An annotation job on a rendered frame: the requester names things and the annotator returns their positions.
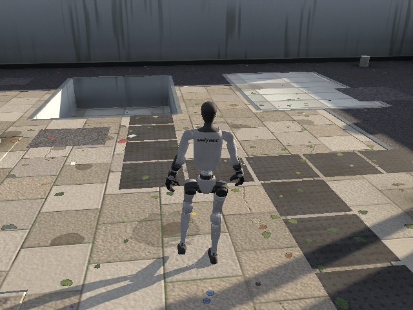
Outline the robot left hand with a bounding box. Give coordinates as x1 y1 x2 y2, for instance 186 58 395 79
165 178 180 192

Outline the right robot thigh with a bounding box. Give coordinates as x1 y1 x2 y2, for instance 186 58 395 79
210 180 228 225

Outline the left robot forearm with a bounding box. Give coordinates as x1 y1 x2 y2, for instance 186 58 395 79
167 155 181 180

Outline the robot right upper arm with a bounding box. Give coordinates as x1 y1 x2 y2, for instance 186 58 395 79
222 130 239 166

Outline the right robot forearm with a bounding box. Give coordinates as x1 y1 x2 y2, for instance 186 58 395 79
233 156 244 178

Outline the right robot shin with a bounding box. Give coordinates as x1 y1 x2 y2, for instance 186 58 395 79
211 214 222 256

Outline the robot right hand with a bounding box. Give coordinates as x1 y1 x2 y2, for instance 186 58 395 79
230 174 245 186

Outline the robot left upper arm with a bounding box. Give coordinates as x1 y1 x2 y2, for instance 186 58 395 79
175 129 195 165

